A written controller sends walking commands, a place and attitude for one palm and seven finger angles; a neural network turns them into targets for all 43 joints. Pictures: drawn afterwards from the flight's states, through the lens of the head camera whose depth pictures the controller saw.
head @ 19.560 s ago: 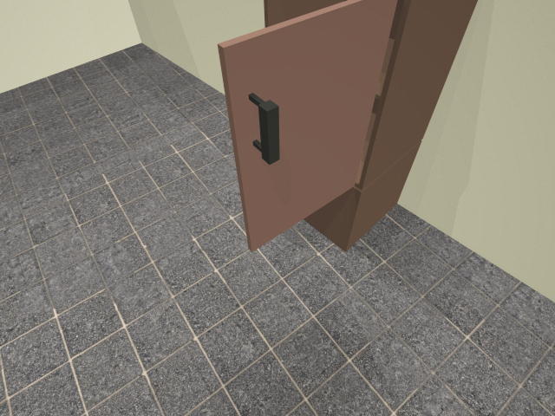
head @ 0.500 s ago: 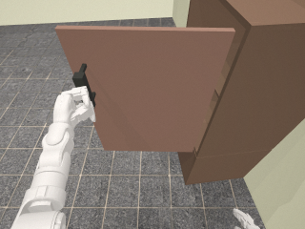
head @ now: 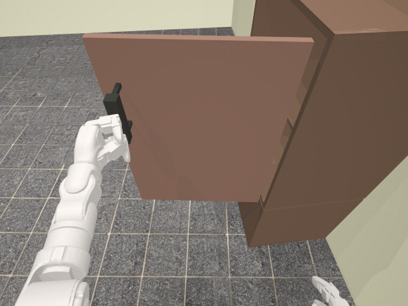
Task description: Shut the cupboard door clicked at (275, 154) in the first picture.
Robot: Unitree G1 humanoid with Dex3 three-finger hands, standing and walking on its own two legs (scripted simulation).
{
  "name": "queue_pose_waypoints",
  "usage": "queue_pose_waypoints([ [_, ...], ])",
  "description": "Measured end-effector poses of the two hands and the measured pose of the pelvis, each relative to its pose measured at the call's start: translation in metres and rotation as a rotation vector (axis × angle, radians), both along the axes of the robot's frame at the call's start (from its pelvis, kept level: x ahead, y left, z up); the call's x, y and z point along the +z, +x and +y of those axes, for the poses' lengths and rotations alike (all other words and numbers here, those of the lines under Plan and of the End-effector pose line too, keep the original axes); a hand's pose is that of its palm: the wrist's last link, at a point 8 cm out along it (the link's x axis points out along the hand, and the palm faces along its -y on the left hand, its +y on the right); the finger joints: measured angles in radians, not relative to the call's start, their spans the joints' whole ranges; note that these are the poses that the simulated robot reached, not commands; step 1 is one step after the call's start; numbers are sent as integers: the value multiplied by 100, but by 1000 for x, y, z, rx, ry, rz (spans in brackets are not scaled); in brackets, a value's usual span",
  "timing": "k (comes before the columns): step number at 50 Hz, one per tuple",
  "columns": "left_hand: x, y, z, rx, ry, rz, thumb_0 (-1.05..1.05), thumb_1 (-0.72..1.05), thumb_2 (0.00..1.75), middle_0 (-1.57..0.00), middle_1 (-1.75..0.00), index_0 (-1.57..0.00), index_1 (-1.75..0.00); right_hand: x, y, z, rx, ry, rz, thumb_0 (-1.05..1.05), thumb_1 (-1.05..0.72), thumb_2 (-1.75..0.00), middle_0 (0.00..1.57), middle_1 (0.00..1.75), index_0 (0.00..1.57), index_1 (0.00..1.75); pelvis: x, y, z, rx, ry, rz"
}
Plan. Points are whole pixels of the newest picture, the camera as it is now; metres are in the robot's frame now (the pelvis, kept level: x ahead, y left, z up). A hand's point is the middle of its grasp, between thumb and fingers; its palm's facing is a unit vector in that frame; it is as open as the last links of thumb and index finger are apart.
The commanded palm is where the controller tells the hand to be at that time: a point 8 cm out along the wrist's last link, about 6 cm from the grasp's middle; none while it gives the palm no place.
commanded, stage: push the door shut along its arc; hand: left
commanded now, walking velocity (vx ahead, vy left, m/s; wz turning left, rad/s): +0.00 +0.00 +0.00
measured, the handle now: (121, 113) +0.49 +0.21 +0.11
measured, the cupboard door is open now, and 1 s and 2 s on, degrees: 82 64 55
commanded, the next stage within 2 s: pull the fist back off the door in 1.78 s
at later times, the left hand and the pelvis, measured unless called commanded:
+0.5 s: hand (137, 119) +0.46 +0.16 +0.11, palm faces -0.09 -1.00 +0.01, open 3.1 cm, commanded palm +0.45 +0.21 +0.11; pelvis +0.01 +0.00 -0.01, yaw +0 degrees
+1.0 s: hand (154, 100) +0.52 +0.14 +0.12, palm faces -0.21 -0.98 +0.04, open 3.1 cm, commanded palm +0.52 +0.18 +0.11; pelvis +0.01 +0.00 -0.02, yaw -1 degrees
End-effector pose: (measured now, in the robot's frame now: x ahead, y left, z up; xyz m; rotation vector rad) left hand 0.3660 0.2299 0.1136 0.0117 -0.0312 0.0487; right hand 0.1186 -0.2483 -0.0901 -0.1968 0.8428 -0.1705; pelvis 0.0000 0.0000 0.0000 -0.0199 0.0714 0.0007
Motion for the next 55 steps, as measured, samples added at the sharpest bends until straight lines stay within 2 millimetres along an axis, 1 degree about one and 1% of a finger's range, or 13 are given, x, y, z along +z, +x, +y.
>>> queue_pose_waypoints([
  [4,0,14,-2,-30,3,18,2,90,90,-131,-150,-130,-150,-3,-3,-1,3,-9,17,1,-91,-90,20,30,20,30,-1,-3,-1,9,-2,4],
  [8,0,30,-1,-46,0,36,1,90,92,-131,-150,-130,-150,-6,-12,-4,-4,-20,52,1,-91,-90,20,30,20,30,-2,-5,-2,12,-3,23],
  [15,0,56,2,-75,-7,46,1,90,93,-130,-150,-130,-150,-15,-42,-13,-42,-32,144,1,-91,-90,21,30,20,30,-6,-2,-2,7,-3,62],
  [21,1,74,-5,-123,-11,39,1,90,92,-130,-150,-131,-150,-20,-68,-21,-91,-41,226,1,-91,-90,20,30,20,30,-8,4,-1,1,-5,85],
  [25,0,83,-9,-141,-21,40,2,90,91,-130,-150,-131,-150,-22,-81,-23,-114,-44,269,1,-91,-90,20,30,20,30,-8,7,0,-3,-6,97],
  [32,0,99,-12,-161,-12,48,2,90,90,-130,-150,-131,-150,-23,-91,-23,-135,-50,307,1,-91,-90,20,30,20,30,-10,8,0,-2,-10,121],
  [43,2,130,-26,-228,-12,66,2,90,90,-130,-150,-130,-150,-26,-101,-23,-145,-63,348,1,-91,-90,21,30,20,30,-16,7,2,1,-18,173],
  [47,4,142,-35,-253,-25,62,2,90,90,-130,-150,-130,-150,-28,-108,-23,-156,-67,371,1,-91,-90,21,30,20,30,-18,7,3,-3,-20,192],
  [50,4,150,-36,-260,-43,67,2,90,90,-130,-150,-130,-150,-28,-115,-23,-170,-69,389,1,-91,-90,21,30,20,30,-20,8,3,-10,-20,204],
  [55,4,160,-38,-279,-22,75,2,90,90,-130,-150,-130,-150,-27,-129,-22,-193,-73,426,1,-91,-90,21,30,20,30,-22,10,3,-14,-23,222],
])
